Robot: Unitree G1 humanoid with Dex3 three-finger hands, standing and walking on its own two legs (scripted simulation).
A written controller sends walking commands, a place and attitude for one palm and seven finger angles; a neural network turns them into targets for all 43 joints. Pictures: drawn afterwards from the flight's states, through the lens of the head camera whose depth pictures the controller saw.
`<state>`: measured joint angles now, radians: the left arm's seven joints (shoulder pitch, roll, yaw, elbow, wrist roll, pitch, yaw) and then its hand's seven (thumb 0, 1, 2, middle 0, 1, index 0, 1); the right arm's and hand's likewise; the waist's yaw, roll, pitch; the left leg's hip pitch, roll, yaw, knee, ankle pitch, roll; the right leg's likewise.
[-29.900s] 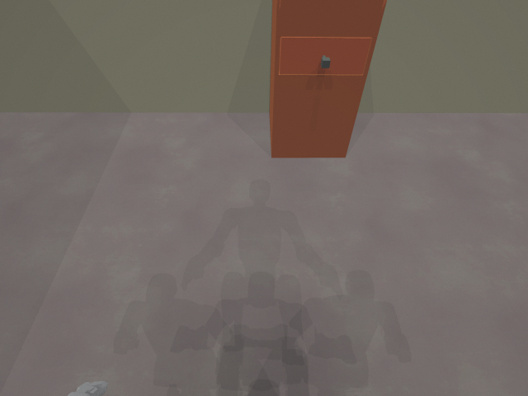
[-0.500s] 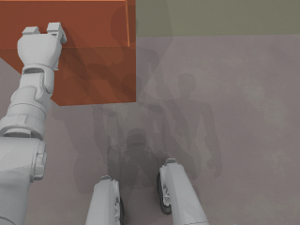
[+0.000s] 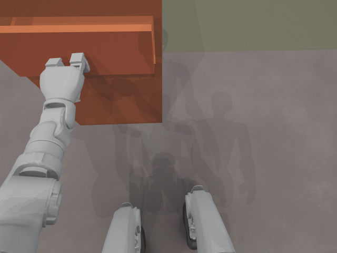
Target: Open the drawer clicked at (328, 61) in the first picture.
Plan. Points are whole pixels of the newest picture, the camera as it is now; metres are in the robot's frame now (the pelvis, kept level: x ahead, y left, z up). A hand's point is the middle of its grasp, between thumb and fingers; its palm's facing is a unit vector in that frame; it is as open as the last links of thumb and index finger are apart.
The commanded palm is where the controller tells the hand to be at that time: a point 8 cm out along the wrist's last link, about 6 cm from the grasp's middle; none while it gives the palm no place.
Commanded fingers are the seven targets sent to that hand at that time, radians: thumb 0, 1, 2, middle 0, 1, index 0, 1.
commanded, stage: pull the drawer open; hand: left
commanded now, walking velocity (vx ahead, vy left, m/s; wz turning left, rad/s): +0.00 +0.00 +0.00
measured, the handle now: (75, 69) +0.56 +0.19 -0.02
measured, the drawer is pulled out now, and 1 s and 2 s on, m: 0.04 0.14 0.27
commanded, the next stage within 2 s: none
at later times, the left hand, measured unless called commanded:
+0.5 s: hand (71, 113) +0.45 +0.20 -0.04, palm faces -0.04 -0.03 -1.00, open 7.0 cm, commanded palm +0.42 +0.21 +0.01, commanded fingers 0.00 0.90 0.90 -0.40 -1.35 -0.40 -1.35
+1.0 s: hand (68, 133) +0.40 +0.20 -0.04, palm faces -0.03 -0.02 -1.00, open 7.0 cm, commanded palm +0.36 +0.21 +0.01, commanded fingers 0.00 0.90 0.90 -0.40 -1.35 -0.40 -1.35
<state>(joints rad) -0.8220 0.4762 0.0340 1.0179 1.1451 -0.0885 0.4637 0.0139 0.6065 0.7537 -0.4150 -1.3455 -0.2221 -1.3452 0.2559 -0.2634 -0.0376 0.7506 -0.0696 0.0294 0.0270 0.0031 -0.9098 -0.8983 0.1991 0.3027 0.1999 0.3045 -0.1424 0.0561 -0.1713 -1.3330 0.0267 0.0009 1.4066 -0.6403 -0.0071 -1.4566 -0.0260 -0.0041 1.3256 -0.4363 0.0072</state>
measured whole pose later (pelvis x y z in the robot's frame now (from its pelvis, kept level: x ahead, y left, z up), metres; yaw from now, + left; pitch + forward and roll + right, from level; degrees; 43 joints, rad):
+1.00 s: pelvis +0.00 -0.01 +0.02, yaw +1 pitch +27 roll +2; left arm -0.46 0.34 -0.02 0.84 1.17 -0.10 0.60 0.02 0.61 0.75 -0.42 -1.35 -0.23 -1.35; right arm 0.15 -0.25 -0.06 0.74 -0.07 0.05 -0.01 0.01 -0.91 -0.90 0.20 0.30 0.20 0.30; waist -0.05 0.03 -0.18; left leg -1.17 0.02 0.01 1.31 -0.62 -0.02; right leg -1.31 -0.03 0.01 1.27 -0.44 0.00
